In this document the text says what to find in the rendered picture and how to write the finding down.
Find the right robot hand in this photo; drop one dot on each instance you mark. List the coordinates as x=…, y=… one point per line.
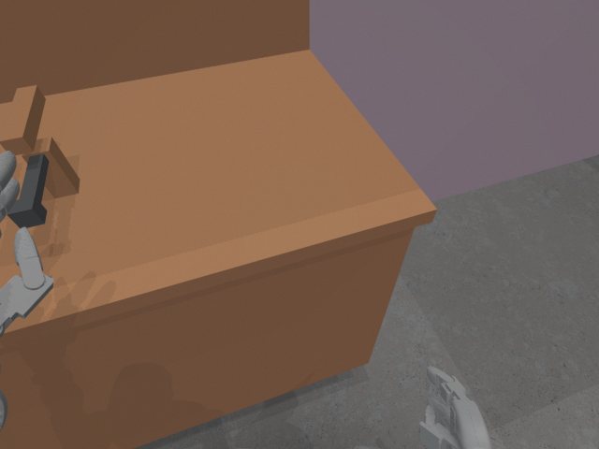
x=461, y=427

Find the left robot hand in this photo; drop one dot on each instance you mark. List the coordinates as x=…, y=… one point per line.
x=20, y=295

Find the tap lever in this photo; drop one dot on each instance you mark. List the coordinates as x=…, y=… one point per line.
x=28, y=211

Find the counter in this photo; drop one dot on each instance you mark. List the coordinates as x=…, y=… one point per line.
x=223, y=225

